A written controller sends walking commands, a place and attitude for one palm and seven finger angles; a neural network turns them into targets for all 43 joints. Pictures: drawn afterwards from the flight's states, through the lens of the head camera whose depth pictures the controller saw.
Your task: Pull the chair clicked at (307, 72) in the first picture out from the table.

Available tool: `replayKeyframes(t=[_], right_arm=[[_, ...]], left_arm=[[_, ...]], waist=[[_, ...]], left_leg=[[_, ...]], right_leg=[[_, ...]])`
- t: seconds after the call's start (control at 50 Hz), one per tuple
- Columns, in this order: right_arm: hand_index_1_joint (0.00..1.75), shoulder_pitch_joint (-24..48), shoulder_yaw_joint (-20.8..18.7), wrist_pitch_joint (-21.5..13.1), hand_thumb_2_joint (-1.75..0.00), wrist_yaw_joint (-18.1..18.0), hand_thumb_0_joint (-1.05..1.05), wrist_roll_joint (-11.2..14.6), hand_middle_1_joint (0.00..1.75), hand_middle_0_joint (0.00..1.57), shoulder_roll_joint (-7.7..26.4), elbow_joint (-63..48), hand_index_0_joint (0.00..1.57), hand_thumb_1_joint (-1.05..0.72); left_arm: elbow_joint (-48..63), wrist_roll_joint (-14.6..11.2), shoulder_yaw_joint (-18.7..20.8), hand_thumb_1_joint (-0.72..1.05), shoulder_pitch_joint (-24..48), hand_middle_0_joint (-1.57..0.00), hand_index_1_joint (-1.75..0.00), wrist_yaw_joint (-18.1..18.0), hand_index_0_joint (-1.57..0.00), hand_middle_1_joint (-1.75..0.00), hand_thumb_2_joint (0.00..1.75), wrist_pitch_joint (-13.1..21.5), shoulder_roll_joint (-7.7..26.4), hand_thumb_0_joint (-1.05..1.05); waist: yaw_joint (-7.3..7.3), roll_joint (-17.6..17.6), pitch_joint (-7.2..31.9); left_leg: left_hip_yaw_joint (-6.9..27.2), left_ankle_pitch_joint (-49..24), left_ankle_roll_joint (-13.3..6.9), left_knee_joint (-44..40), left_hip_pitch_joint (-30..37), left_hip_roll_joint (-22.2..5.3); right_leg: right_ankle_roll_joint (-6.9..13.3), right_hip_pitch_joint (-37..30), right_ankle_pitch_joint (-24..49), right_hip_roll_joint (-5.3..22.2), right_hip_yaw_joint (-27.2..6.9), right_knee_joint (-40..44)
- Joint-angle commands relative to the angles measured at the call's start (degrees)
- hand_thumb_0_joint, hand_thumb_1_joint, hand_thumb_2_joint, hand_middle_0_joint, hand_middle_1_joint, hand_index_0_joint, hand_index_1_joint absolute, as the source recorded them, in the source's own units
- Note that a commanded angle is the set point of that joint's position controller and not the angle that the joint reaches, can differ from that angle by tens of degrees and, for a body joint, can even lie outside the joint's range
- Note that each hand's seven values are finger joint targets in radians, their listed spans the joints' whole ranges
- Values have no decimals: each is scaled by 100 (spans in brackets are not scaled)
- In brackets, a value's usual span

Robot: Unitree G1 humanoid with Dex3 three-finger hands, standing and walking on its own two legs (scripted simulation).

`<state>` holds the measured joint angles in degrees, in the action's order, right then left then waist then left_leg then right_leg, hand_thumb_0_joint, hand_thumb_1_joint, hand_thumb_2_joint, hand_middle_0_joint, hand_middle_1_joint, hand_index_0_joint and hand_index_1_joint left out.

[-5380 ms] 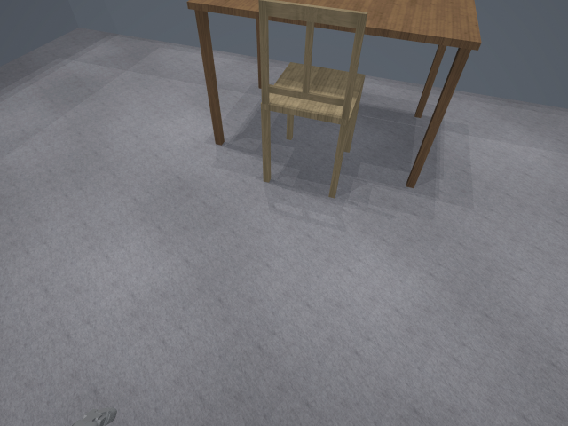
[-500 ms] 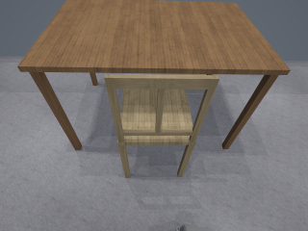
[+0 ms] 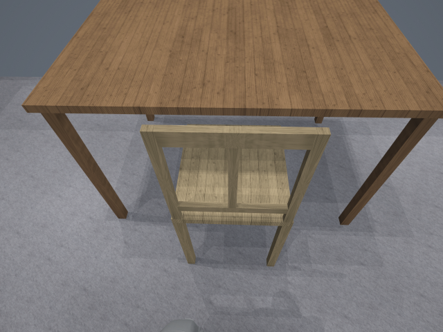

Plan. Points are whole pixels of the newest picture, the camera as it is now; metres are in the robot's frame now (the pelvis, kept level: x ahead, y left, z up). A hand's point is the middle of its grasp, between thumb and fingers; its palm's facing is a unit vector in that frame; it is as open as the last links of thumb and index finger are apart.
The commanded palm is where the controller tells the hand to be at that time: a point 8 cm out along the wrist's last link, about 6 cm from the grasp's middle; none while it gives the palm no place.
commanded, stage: come to a stop and stand still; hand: left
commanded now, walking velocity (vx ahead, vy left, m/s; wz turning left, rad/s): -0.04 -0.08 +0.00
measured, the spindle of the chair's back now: (232, 179) +0.47 +0.02 -0.10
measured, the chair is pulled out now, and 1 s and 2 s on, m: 0.00 0.00 0.00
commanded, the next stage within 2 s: look again from close up in 0.98 s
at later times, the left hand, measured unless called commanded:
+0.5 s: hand out of the picture +0.00 +0.20 -0.18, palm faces +0.00 -0.97 -0.24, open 7.4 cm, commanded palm none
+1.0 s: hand out of the picture -0.05 +0.13 -0.18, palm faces +0.05 -0.99 -0.15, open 7.4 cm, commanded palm none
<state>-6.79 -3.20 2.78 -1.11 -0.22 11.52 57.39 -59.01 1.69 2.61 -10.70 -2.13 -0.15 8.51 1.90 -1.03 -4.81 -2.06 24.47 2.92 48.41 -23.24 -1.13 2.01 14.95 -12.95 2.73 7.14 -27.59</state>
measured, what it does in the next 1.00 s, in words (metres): steps on the spot: left foot, then right foot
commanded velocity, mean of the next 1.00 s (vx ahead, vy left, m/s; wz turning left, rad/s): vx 0.00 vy -0.05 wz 0.00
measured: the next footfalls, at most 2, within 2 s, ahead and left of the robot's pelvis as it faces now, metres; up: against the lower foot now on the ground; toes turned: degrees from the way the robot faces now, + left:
left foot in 0.10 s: +0.02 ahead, +0.12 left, +0.00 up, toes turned +2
right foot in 0.48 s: -0.02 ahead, -0.10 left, +0.00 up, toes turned -2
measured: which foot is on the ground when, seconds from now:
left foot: up 0.00-0.08, down 0.10-1.00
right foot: down 0.00-0.10, up 0.12-0.46, down 0.48-1.00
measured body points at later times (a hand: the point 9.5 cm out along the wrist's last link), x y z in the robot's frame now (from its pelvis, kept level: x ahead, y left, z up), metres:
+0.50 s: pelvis -0.03 +0.01 -0.01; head -0.01 +0.00 +0.44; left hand +0.00 +0.25 -0.16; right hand +0.00 -0.23 -0.16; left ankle +0.00 +0.14 -0.74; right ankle -0.07 -0.11 -0.74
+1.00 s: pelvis -0.03 -0.02 +0.00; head -0.01 -0.03 +0.45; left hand -0.05 +0.18 -0.16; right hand -0.08 -0.23 -0.16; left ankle +0.00 +0.14 -0.74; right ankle -0.07 -0.11 -0.74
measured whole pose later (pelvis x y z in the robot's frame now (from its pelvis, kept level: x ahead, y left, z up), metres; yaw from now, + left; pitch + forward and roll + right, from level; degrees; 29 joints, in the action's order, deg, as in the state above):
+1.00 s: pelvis -0.03 -0.02 +0.00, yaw +0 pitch -1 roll +0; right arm -19.2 -0.1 0.9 -2.1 -0.4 6.9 67.4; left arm -65.7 0.0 0.7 -17.3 -1.5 -0.1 6.0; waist -0.8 -0.5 -3.4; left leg -0.8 9.9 4.0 24.1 -12.7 -5.2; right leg 2.8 6.2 -16.7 -2.0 3.8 -24.1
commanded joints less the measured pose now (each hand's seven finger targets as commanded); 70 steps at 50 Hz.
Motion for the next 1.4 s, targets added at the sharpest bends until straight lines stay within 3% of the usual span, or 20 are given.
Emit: replayKeyframes(t=[0.0,0.04,0.08,0.1,0.22,0.38,0.42,0.46,0.48,0.5,0.52,0.6,0.84,1.04,1.06,1.08,1.1,1.16,1.24,1.38], right_arm=[[30,-676,-55,-69,-90,18,0,-10,30,20,117,-157,20,-90],[30,-981,-40,-169,-90,19,0,-33,30,20,219,-59,20,-90],[30,-757,-106,-265,-90,-29,0,-93,30,20,914,-248,20,-90],[30,-598,-80,-248,-90,-51,0,-111,30,20,892,-297,20,-90],[30,-299,27,-265,-90,-203,0,-106,30,20,688,-196,20,-90],[30,-699,-109,-206,-90,-162,0,-135,30,20,839,69,20,-90],[30,-637,-95,-206,-90,-138,0,-81,30,20,759,100,20,-90],[30,-725,-26,-216,-90,-97,0,8,30,20,339,127,20,-90],[30,-638,83,-205,-90,-65,0,9,30,20,120,100,20,-90],[30,-632,99,-186,-90,-28,0,-24,30,20,56,125,20,-90],[30,-630,118,-158,-90,-31,0,-81,30,20,40,214,20,-90],[30,-1106,167,-216,-90,-50,0,-65,30,20,129,610,20,-90],[30,-1473,217,-210,-90,-93,0,-71,30,20,-7,820,20,-90],[30,-1414,209,-299,-90,-164,0,-24,30,20,-35,820,20,-90],[30,-558,215,-427,-90,-81,0,7,30,20,86,341,20,-90],[30,-990,206,-348,-90,-37,0,-30,30,20,-181,111,20,-90],[30,-993,202,-303,-90,-21,0,-68,30,20,-192,87,20,-90],[30,-1274,221,-392,-90,-12,0,-22,30,20,-174,86,20,-90],[30,-1321,223,-498,-90,-80,0,-64,30,20,258,157,20,-90],[30,-984,234,-475,-90,-81,0,-52,30,20,426,19,20,-90]], left_arm=[[251,17,243,90,-204,-20,-30,-65,-20,-30,90,-29,1168,0],[243,-45,200,90,-183,-20,-30,-50,-20,-30,90,-64,1054,0],[277,-118,68,90,-541,-20,-30,-28,-20,-30,90,-102,537,0],[289,-95,41,90,-425,-20,-30,-43,-20,-30,90,-130,618,0],[35,-96,105,90,-616,-20,-30,65,-20,-30,90,-191,689,0],[59,-103,35,90,-508,-20,-30,105,-20,-30,90,-190,500,0],[-103,-94,19,90,-816,-20,-30,93,-20,-30,90,-126,505,0],[-167,-54,27,90,-800,-20,-30,34,-20,-30,90,-40,840,0],[-152,-76,10,90,-598,-20,-30,26,-20,-30,90,-11,1017,0],[-93,-90,-15,90,-392,-20,-30,32,-20,-30,90,-4,1053,0],[-129,-89,-19,90,-305,-20,-30,27,-20,-30,90,36,971,0],[-271,-145,-103,90,-369,-20,-30,29,-20,-30,90,41,672,0],[-406,-161,-73,90,-729,-20,-30,10,-20,-30,90,34,539,0],[-571,-145,-106,90,-1051,-20,-30,-25,-20,-30,90,98,337,0],[-674,-47,-109,90,-1639,-20,-30,-246,-20,-30,90,313,522,0],[-395,-20,-104,90,-1434,-20,-30,-208,-20,-30,90,389,713,0],[-267,-11,-44,90,-1258,-20,-30,-174,-20,-30,90,395,784,0],[-125,-12,-124,90,-1066,-20,-30,-134,-20,-30,90,358,539,0],[-76,-67,-168,90,-1253,-20,-30,-134,-20,-30,90,244,319,0],[-27,-60,-189,90,-1092,-20,-30,-66,-20,-30,90,115,538,0]], waist=[[-151,1104,781],[-307,782,910],[-154,-1284,951],[-191,-860,777],[-103,-760,665],[-307,-880,741],[-143,-652,776],[-225,388,691],[-260,899,433],[-317,648,270],[-313,1035,70],[-322,518,-251],[-261,172,-216],[-219,105,165],[153,498,-112],[-298,446,190],[-262,279,318],[-395,810,568],[-229,-178,427],[-168,-100,128]], left_leg=[[-6,-586,-37,-1185,760,-23],[-19,-1956,-94,-2534,1625,-153],[1683,-4705,-894,-2965,1740,-1897],[1627,-4565,-1317,-3034,1245,-2060],[821,-4749,-1229,-2843,1771,-1474],[1092,-3356,-1166,-2908,1842,-1473],[859,-2822,-901,-2635,1442,-1170],[303,-1511,-375,-2129,769,-555],[35,-782,-214,-2121,681,-240],[37,-647,-191,-2175,1003,-243],[49,-908,-188,-2174,1183,-265],[244,-1635,-246,-2625,1374,-438],[202,-1588,-195,-2550,1276,-405],[212,-2267,-218,-2527,1497,-505],[-78,-1441,-93,-1008,564,-380],[216,-487,-280,-781,344,-206],[85,-466,-346,-798,365,-229],[-12,-960,-299,-1627,896,-139],[478,-3135,-543,-1932,1203,-635],[616,-2480,-604,-2372,1053,-536]], right_leg=[[722,-490,3016,1343,-1015,373],[252,-246,1973,911,-764,-182],[-318,512,-1356,21,-268,-1210],[-309,312,-2023,-51,-599,-1898],[-399,820,-1313,-139,-916,-2633],[-319,125,-1182,-159,-586,-839],[-303,-630,-104,-197,-456,331],[-64,-1097,411,560,-1396,1083],[188,-676,373,1009,-1723,1274],[308,-134,-169,1163,-1646,1417],[286,201,-281,891,-1598,1460],[66,194,-541,365,-1097,1264],[84,68,-775,341,-1179,1387],[15,-426,949,291,-924,976],[-477,-418,4156,826,-1662,1017],[-261,-652,4226,1073,-1550,762],[-32,-843,4466,1145,-1424,678],[319,-696,2911,675,-1033,352],[57,-325,907,123,-809,108],[-58,-282,181,130,-763,206]])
